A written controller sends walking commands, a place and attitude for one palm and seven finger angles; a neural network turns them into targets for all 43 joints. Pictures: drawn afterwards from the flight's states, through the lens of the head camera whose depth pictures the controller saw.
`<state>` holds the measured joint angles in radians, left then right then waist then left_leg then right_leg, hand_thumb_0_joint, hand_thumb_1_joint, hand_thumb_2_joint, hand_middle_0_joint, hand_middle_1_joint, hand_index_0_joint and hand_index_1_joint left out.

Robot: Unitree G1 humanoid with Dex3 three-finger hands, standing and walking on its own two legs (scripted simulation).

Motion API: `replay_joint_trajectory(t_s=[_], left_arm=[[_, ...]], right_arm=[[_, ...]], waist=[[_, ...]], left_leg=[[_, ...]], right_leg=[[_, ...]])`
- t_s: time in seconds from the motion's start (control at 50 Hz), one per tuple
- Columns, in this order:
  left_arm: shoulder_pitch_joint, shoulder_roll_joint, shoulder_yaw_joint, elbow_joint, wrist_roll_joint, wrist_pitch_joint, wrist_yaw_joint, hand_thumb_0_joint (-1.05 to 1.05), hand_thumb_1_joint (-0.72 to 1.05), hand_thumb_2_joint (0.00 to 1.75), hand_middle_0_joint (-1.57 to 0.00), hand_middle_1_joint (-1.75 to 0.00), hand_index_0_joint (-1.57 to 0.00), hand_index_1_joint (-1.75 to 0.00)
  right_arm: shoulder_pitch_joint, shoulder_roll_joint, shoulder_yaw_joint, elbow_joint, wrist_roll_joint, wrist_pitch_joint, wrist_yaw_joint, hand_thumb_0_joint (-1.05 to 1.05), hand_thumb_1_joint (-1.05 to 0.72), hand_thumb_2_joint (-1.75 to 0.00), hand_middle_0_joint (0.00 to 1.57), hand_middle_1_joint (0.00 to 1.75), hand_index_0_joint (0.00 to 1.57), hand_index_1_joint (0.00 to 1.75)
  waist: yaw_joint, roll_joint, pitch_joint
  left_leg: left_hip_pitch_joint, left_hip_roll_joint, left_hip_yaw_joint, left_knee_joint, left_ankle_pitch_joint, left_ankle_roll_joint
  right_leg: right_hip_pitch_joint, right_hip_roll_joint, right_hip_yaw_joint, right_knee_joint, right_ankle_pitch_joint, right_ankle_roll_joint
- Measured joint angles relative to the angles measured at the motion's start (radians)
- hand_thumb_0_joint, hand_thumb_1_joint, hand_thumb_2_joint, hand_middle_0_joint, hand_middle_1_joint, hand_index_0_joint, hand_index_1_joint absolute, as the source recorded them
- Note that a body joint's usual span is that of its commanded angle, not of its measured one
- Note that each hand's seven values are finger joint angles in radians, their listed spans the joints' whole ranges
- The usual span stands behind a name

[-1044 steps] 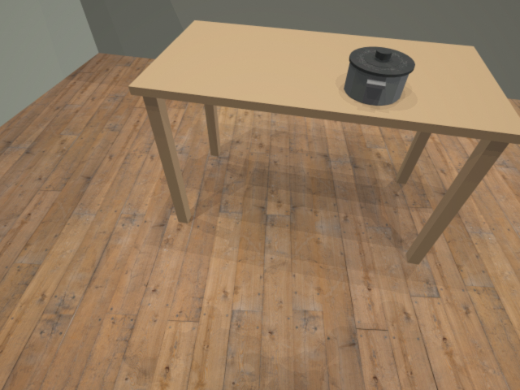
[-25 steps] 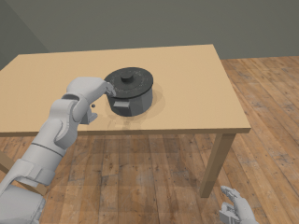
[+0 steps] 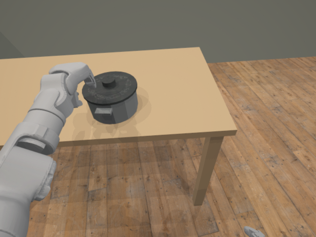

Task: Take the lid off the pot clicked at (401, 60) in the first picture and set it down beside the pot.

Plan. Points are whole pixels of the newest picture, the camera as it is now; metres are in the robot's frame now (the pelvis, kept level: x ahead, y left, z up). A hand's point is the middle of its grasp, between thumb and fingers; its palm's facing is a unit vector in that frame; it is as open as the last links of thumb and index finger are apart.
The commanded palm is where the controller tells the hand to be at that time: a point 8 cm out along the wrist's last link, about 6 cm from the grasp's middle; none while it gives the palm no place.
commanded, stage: move the open hand above the knob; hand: left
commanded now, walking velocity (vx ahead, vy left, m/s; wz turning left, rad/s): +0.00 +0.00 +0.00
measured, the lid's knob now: (108, 81) +0.58 +0.18 +0.11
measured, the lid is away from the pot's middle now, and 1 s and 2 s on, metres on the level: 0.00 0.00 0.00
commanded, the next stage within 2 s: none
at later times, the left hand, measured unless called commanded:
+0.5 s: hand (102, 69) +0.54 +0.18 +0.18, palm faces -0.30 -0.04 -0.95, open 9.9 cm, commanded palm +0.53 +0.18 +0.24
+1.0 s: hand (102, 71) +0.55 +0.18 +0.17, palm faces -0.22 -0.05 -0.97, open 9.9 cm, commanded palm +0.53 +0.18 +0.24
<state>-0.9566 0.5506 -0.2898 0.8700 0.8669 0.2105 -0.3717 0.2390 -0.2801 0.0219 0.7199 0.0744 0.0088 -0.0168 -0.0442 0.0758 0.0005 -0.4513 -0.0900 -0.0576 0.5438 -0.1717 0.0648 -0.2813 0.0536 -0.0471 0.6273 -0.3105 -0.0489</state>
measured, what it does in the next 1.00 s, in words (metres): shifts its weight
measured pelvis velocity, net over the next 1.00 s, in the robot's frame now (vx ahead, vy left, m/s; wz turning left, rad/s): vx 0.11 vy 0.02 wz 0.04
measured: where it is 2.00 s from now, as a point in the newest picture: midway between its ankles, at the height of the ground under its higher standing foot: outside the picture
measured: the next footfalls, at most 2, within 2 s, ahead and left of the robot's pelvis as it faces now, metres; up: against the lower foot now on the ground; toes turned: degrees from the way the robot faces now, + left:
none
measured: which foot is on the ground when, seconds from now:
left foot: down 0.00-1.00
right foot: down 0.00-1.00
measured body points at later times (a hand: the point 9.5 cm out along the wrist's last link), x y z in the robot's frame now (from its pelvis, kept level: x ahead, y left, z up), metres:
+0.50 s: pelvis +0.08 -0.01 +0.01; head +0.09 -0.04 +0.45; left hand +0.55 +0.18 +0.23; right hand +0.12 -0.28 -0.13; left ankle +0.15 +0.07 -0.72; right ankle +0.02 -0.09 -0.72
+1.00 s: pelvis +0.11 +0.02 +0.01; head +0.15 -0.02 +0.46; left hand +0.55 +0.18 +0.22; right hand +0.30 -0.22 -0.11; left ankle +0.15 +0.07 -0.72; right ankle +0.02 -0.09 -0.72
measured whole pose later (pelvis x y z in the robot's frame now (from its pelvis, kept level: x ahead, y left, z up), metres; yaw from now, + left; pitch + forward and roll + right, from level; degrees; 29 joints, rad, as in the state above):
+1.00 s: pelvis +0.11 +0.02 +0.01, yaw +2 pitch +6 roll -1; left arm -0.86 0.47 -0.30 0.47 0.84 0.30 -0.38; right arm 0.09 -0.29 0.00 0.62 0.07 0.13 0.07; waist -0.01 0.12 -0.02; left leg -0.42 -0.14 -0.09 0.47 -0.14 0.09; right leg -0.22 0.03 -0.02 0.52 -0.35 -0.03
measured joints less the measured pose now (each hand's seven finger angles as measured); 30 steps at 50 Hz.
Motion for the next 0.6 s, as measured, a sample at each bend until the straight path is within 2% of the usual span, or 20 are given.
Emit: replay_joint_trajectory(t_s=[0.04,0.08,0.16,0.24,0.3,0.42,0.48,0.6], left_arm=[[-0.004,-0.005,-0.01,0.006,0.001,-0.009,-0.021,0.0,-0.3,1.5,-0.86,-0.08,-0.86,-0.09],[0.004,-0.006,-0.004,-0.012,-0.008,-0.043,-0.037,0.0,-0.3,1.5,-0.86,-0.08,-0.86,-0.09],[-0.006,0.002,0.02,0.007,-0.024,-0.097,-0.033,0.0,-0.3,1.5,-0.87,-0.08,-0.87,-0.09],[-0.051,0.022,0.031,0.083,-0.015,-0.078,-0.009,0.0,-0.3,1.5,-0.86,-0.08,-0.87,-0.09],[-0.062,0.029,0.047,0.09,0.007,-0.063,-0.006,0.0,-0.3,1.5,-0.86,-0.08,-0.87,-0.09],[-0.06,0.041,0.057,0.082,0.003,-0.052,-0.034,0.0,-0.3,1.5,-0.86,-0.08,-0.87,-0.09],[-0.039,0.042,0.073,0.017,0.0,-0.064,-0.049,0.0,-0.3,1.5,-0.86,-0.08,-0.87,-0.09],[-0.009,0.032,0.125,-0.038,-0.004,-0.066,-0.04,0.0,-0.3,1.5,-0.86,-0.08,-0.86,-0.09]], right_arm=[[0.014,-0.006,-0.005,0.001,-0.001,-0.006,-0.001,0.01,-0.91,-0.9,0.2,0.3,0.2,0.3],[0.027,-0.01,-0.005,0.006,-0.001,-0.016,-0.009,0.01,-0.91,-0.9,0.2,0.3,0.2,0.3],[0.046,-0.008,0.004,0.026,0.006,-0.035,-0.023,0.01,-0.91,-0.9,0.2,0.3,0.2,0.3],[0.057,-0.006,0.009,0.031,0.012,-0.033,-0.016,0.01,-0.91,-0.9,0.2,0.3,0.2,0.3],[0.073,-0.015,0.003,0.025,0.007,-0.03,-0.007,0.01,-0.91,-0.9,0.2,0.3,0.2,0.3],[0.085,-0.024,-0.003,0.027,0.008,-0.006,-0.002,0.01,-0.91,-0.9,0.2,0.3,0.2,0.3],[0.083,-0.025,-0.011,0.012,0.004,0.003,0.004,0.01,-0.91,-0.9,0.2,0.3,0.2,0.3],[0.03,-0.027,-0.016,-0.025,0.001,0.055,0.028,0.01,-0.91,-0.9,0.2,0.3,0.2,0.3]], waist=[[-0.003,0.004,0.001],[-0.007,0.011,0.002],[-0.021,0.009,-0.009],[-0.042,-0.001,-0.015],[-0.048,0.009,-0.011],[-0.05,0.012,-0.021],[-0.049,0.01,-0.025],[-0.043,0.002,-0.04]], left_leg=[[-0.008,0.001,-0.005,0.008,0.0,0.002],[-0.01,0.006,-0.009,0.015,0.008,0.005],[-0.004,0.02,-0.007,0.026,0.025,0.003],[-0.011,0.03,-0.002,0.03,0.034,-0.006],[-0.016,0.034,-0.006,0.028,0.065,-0.01],[-0.01,0.032,0.006,0.026,0.027,-0.011],[0.003,0.026,0.012,0.013,0.016,-0.011],[0.023,0.016,0.032,-0.014,-0.005,-0.001]], right_leg=[[-0.005,0.003,-0.004,0.003,-0.003,-0.003],[-0.002,0.01,-0.006,0.002,-0.007,-0.005],[0.01,0.025,0.0,-0.001,-0.019,-0.013],[0.004,0.035,0.009,-0.001,-0.031,-0.02],[0.004,0.043,0.011,-0.008,-0.038,-0.024],[0.022,0.039,0.028,-0.042,-0.053,-0.021],[0.041,0.033,0.037,-0.068,-0.057,-0.018],[0.065,0.018,0.06,-0.113,-0.063,-0.008]])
